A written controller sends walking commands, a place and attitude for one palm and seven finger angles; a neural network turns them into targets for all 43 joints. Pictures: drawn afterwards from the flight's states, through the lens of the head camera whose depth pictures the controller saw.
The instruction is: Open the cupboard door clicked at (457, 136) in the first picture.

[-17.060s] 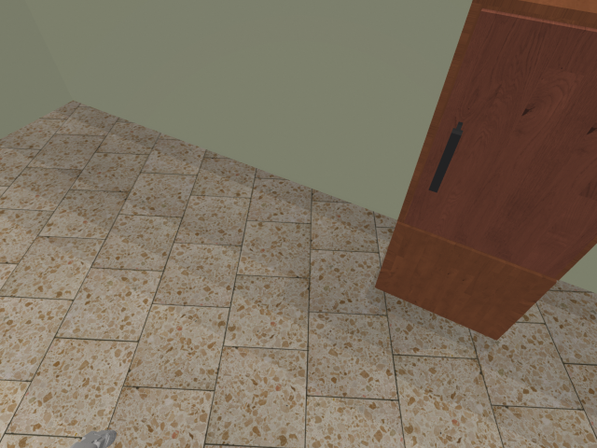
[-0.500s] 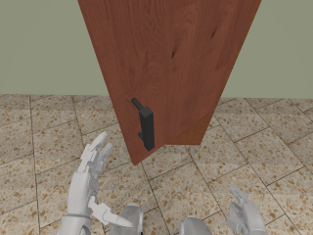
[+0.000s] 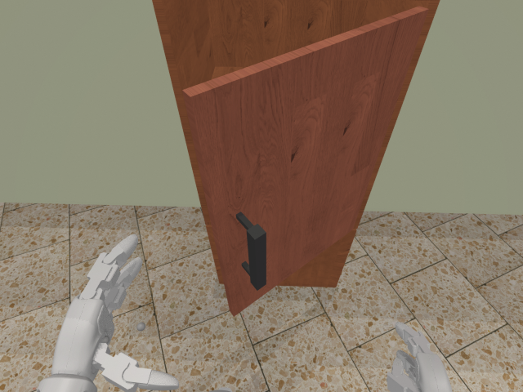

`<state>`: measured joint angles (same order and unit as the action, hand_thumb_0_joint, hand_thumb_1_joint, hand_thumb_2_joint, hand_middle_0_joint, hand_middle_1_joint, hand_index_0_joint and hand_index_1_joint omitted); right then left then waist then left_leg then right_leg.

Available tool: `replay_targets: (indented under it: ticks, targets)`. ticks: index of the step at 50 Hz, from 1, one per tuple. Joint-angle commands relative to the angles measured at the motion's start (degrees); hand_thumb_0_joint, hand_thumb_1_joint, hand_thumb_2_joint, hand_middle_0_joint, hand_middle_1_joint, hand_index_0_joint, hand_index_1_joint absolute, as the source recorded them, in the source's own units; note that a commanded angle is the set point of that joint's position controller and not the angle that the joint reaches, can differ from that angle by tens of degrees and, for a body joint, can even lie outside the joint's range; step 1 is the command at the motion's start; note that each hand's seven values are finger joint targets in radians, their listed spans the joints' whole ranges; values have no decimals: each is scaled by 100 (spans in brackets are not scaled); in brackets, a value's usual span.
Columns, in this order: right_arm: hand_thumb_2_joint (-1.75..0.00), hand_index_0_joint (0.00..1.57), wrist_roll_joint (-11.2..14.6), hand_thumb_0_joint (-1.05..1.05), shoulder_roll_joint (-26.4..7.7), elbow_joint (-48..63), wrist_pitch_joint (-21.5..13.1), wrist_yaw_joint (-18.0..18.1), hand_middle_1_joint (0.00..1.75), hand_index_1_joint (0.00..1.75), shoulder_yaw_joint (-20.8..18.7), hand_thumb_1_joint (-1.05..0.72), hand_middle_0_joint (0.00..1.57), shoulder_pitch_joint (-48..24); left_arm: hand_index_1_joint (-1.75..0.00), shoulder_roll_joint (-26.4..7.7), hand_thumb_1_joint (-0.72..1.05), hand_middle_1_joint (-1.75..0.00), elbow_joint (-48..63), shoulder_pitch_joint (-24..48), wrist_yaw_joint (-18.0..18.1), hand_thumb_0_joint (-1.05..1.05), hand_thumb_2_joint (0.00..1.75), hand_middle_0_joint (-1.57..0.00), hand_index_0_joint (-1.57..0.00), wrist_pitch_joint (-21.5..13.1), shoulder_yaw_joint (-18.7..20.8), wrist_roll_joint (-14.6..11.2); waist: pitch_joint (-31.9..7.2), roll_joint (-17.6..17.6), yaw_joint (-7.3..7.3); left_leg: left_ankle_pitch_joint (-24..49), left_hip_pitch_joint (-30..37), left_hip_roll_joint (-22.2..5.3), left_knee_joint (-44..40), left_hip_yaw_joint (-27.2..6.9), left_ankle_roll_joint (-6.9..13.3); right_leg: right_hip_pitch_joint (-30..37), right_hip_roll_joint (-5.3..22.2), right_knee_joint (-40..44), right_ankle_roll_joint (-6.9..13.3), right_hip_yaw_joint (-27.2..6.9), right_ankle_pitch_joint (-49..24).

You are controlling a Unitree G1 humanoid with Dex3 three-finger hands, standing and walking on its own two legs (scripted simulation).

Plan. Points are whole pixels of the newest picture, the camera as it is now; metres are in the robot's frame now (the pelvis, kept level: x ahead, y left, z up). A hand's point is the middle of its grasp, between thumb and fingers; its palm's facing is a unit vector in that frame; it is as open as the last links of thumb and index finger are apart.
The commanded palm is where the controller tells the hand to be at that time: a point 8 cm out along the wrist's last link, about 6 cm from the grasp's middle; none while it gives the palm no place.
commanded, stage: draw the hand back to the body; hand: left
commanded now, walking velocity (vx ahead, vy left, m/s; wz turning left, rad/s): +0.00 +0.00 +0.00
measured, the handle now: (250, 252) +0.36 +0.05 -0.01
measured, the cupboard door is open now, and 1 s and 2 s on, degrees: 39 39 39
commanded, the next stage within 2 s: step back with the hand held close in 1.00 s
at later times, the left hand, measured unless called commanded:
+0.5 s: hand (36, 268) +0.21 +0.25 +0.18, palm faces +0.36 -0.84 -0.40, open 10.5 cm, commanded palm +0.16 +0.30 +0.21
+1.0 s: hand (6, 255) +0.20 +0.27 +0.21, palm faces +0.44 -0.81 -0.38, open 7.5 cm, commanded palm +0.16 +0.31 +0.23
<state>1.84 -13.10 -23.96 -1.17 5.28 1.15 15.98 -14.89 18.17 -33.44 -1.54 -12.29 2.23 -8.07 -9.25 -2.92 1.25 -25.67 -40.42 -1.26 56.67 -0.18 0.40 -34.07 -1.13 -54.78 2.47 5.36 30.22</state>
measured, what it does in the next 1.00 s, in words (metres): rises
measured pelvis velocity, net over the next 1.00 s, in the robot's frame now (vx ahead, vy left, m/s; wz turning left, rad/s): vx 0.02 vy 0.01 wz -0.03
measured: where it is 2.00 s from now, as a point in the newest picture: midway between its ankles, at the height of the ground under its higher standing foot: outside the picture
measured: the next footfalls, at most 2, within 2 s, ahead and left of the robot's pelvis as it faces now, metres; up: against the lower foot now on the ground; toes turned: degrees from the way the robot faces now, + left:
none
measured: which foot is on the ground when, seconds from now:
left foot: down 0.00-1.00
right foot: down 0.00-1.00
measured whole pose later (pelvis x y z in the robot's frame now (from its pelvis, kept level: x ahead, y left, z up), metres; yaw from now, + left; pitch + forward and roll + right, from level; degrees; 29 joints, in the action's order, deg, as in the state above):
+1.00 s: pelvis +0.02 +0.01 +0.06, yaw -1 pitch -4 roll +0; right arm 0.2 -13.1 -36.3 -5.1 4.7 1.5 11.7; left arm -19.6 23.1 -28.2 6.9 -3.5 18.4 -4.5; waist 0.2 -3.3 4.0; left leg -13.2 -7.6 -0.1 25.0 2.6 1.3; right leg -2.0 -0.9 -22.2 1.1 2.4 16.0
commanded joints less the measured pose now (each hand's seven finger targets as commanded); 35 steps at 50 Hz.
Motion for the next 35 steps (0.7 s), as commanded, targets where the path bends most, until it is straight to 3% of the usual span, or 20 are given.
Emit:
replay_targets:
  ticks: [1, 2, 6, 8, 12, 20, 29, 31, 33, 35]
  targets:
    - [-90, 20, -21, 0, -507, 983, -222, 190, 30, 30, -118, -90, 20, -464, -30, -731, -15, -30, 1584, -80, 701, 0, 45, -16, -16, 422, 340, 474, -189, -38, -12, 1148, 1520, 57, -1333, -57, 185, 359, 151, 1695, -144, -442, -1527]
    - [-90, 20, -41, 0, -513, 930, -230, 214, 30, 30, -91, -90, 20, -495, -30, -815, -12, -30, 1506, -1, 783, 0, 47, -16, -16, 515, 456, 494, -91, 290, -17, 1220, 1576, 46, -1445, -108, 195, 502, 128, 1792, -145, -396, -1605]
    - [-90, 20, -51, 0, -539, 806, -306, 259, 30, 30, -19, -90, 20, -619, -30, -974, 2, -30, 1561, 287, 954, 0, 52, -17, -17, 681, 712, 531, 128, 219, 7, 1143, 2029, 30, -1879, -114, 188, 804, 138, 2163, -156, -357, -1474]
    - [-90, 20, -56, 0, -529, 692, -388, 255, 30, 30, 15, -90, 20, -705, -30, -997, 9, -30, 1545, 304, 1003, 0, 55, -17, -17, 709, 808, 546, 198, 2, 46, 1271, 2257, 35, -2064, -96, 185, 1022, 159, 2300, -144, -359, -1594]
    - [-90, 20, -75, 0, -570, 497, -506, 198, 30, 30, 19, -90, 20, -821, -30, -1046, 23, -30, 1506, 346, 1002, 0, 62, -18, -18, 742, 1027, 521, 306, 125, 101, 1589, 2571, 16, -2424, -135, 161, 1472, 152, 2558, -137, -315, -1916]
    - [-90, 20, -106, 0, -565, 167, -671, 77, 30, 30, -30, -90, 20, -970, -30, -1302, 51, -30, 1783, 490, 984, 0, 74, -19, -19, 669, 1650, 478, 420, 7, 175, 2447, 3149, -14, -2901, -59, 125, 2132, 142, 2954, -150, -299, -2645]
    - [-90, 20, -132, 0, -615, -72, -705, -6, 30, 30, -113, -90, 20, -1108, -30, -1612, 83, -30, 1898, 989, 988, 0, 87, -20, -20, 548, 2329, 412, 445, -215, 243, 2775, 3528, -52, -3268, -37, 75, 2539, 112, 3269, -139, -322, -2811]
    - [-90, 20, -138, 0, -604, -116, -704, -7, 30, 30, -142, -90, 20, -1143, -30, -1712, 90, -30, 1845, 1080, 995, 0, 90, -20, -20, 513, 2524, 390, 457, -70, 254, 2656, 3584, -41, -3303, 13, 89, 2559, 103, 3352, -143, -335, -2834]
    - [-90, 20, -134, 0, -609, -157, -662, -39, 30, 30, -145, -90, 20, -1173, -30, -1298, 90, -30, 1306, 772, 922, 0, 90, -20, -20, 579, 2212, 360, 835, 77, 223, 2564, 3486, -55, -3374, 27, 94, 2501, 103, 3420, -162, -314, -2778]
    - [-90, 20, -130, 0, -648, -138, -615, -69, 30, 30, -185, -90, 20, -1184, -30, -1251, 90, -30, 1360, 883, 878, 0, 90, -20, -20, 566, 2110, 359, 832, 154, 205, 2389, 3520, -61, -3448, 26, 105, 2506, 95, 3493, -172, -326, -2634]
